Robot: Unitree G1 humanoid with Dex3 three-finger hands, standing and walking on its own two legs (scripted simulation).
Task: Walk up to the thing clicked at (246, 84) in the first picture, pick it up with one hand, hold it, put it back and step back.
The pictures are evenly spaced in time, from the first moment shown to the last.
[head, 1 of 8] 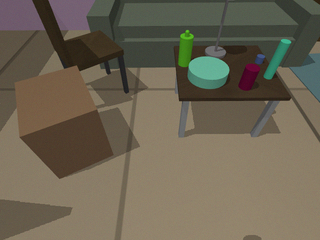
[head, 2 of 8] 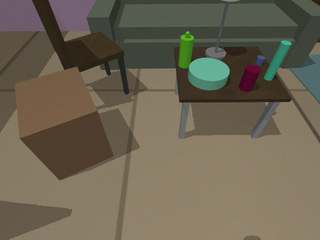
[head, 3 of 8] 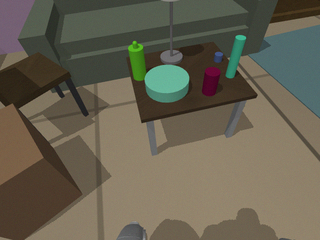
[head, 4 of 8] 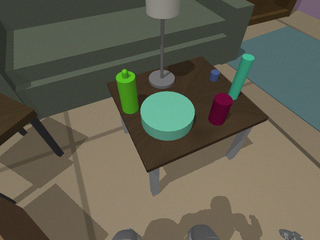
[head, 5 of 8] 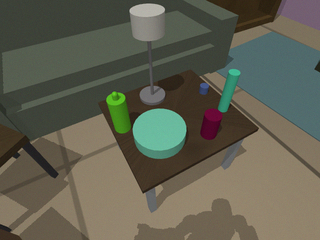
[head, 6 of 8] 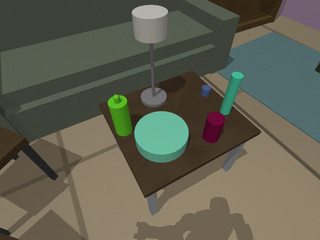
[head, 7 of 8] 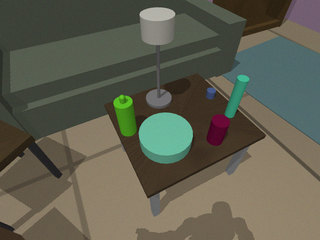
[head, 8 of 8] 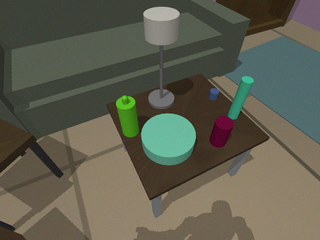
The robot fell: no
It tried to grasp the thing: no
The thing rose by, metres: 0.00
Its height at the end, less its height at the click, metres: +0.00
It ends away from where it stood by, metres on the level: 0.00
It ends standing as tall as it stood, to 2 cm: yes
